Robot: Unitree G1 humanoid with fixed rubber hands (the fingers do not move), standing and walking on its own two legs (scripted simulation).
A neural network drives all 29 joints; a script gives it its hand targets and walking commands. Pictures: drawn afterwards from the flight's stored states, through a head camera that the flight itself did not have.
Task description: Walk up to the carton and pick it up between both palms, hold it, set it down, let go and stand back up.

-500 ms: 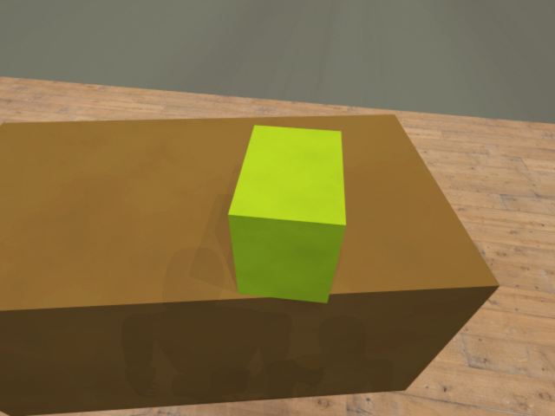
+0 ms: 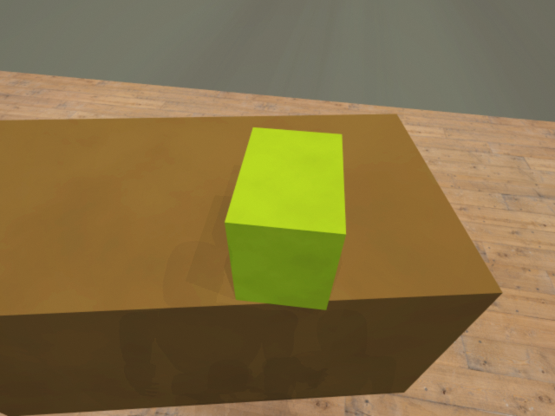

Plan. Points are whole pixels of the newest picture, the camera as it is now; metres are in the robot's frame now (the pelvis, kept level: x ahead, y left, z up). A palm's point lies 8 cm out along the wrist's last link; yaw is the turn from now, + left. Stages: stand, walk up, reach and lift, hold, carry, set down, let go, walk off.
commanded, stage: stand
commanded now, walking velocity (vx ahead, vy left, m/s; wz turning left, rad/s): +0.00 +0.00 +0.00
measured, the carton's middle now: (288, 216) +0.47 -0.02 +0.01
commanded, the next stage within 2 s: none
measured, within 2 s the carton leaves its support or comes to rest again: neither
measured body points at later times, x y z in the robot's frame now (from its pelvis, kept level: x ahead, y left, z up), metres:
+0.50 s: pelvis +0.01 +0.00 +0.00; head +0.01 +0.00 +0.45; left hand +0.03 +0.24 -0.14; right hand +0.04 -0.25 -0.14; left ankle +0.01 +0.11 -0.74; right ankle +0.02 -0.11 -0.74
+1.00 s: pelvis +0.01 +0.00 +0.00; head +0.02 +0.00 +0.45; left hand +0.02 +0.24 -0.15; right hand +0.03 -0.24 -0.15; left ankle +0.01 +0.11 -0.74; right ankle +0.02 -0.11 -0.74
